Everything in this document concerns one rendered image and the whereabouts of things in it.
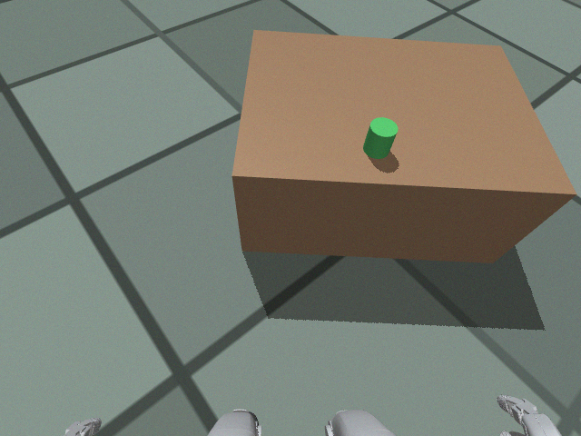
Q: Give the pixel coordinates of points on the can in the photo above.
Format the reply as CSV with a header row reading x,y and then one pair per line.
x,y
380,137

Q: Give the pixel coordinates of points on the left robot hand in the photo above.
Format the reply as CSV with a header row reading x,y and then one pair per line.
x,y
85,428

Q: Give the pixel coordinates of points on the right robot hand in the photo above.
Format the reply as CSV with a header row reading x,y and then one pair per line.
x,y
525,413

